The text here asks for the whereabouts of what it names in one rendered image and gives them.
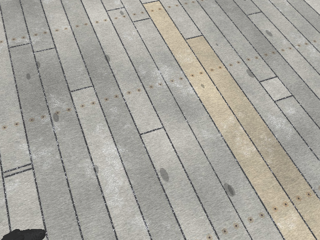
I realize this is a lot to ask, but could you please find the robot left hand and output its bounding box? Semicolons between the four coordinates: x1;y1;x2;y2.
1;229;46;240

